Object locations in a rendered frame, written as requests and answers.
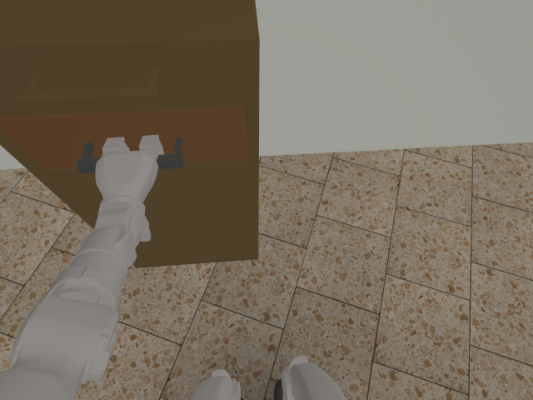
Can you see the cabinet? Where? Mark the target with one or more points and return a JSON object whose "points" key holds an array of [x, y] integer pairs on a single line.
{"points": [[201, 54]]}

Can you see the left robot hand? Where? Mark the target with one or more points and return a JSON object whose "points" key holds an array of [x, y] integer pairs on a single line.
{"points": [[129, 173]]}

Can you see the handle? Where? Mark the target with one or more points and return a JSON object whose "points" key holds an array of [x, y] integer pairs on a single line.
{"points": [[101, 97], [88, 164]]}

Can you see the robot left thigh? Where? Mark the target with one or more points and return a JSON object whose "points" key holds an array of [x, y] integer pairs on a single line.
{"points": [[217, 388]]}

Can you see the robot thigh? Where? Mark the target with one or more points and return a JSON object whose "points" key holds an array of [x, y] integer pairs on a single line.
{"points": [[217, 388], [307, 381]]}

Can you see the left robot forearm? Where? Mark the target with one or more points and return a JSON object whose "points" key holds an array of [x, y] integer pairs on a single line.
{"points": [[100, 266]]}

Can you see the drawer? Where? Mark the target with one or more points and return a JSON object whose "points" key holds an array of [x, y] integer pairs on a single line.
{"points": [[57, 141]]}

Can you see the robot left upper arm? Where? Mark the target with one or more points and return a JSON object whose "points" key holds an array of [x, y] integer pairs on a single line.
{"points": [[68, 343]]}

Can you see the robot right thigh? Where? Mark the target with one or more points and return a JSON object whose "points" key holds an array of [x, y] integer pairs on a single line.
{"points": [[307, 381]]}

